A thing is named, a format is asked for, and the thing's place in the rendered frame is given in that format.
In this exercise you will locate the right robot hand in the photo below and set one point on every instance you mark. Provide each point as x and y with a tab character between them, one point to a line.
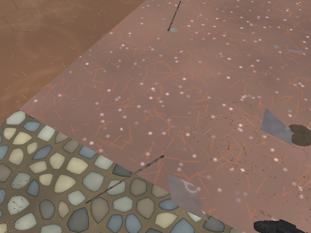
276	226

